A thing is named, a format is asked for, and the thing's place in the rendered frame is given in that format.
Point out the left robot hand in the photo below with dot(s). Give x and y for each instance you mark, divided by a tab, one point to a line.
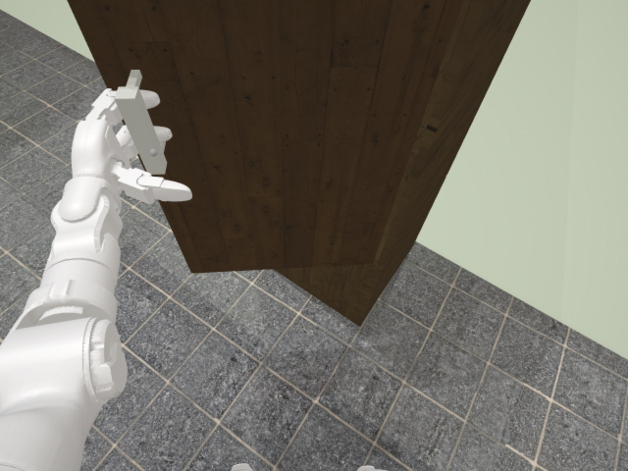
96	150

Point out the left robot forearm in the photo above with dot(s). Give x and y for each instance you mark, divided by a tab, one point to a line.
82	270

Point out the left robot upper arm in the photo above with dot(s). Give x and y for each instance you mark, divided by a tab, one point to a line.
54	380

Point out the cupboard door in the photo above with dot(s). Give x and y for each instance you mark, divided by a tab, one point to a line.
292	120

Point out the handle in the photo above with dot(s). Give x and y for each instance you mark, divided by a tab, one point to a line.
134	112

